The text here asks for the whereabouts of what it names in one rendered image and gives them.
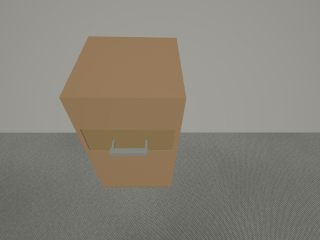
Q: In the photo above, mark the cabinet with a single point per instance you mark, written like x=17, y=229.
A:
x=128, y=83

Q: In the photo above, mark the drawer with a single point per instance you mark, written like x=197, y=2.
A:
x=101, y=139

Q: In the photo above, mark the handle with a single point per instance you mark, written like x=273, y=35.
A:
x=121, y=152

